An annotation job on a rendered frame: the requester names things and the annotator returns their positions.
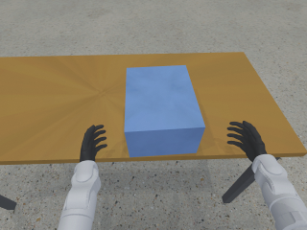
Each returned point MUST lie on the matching right robot forearm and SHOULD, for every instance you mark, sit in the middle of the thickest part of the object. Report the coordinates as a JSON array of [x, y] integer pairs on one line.
[[286, 206]]

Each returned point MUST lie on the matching robot left hand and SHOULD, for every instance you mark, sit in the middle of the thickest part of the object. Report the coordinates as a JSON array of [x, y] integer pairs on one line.
[[88, 148]]

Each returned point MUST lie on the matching robot right hand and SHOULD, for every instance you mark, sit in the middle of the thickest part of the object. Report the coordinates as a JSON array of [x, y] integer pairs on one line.
[[252, 143]]

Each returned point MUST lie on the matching carton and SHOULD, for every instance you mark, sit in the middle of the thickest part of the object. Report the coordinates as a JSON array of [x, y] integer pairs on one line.
[[162, 114]]

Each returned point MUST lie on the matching left robot forearm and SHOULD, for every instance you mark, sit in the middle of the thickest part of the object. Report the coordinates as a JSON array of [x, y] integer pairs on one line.
[[80, 204]]

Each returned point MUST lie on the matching table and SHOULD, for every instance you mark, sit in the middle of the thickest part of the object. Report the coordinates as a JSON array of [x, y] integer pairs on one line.
[[47, 104]]

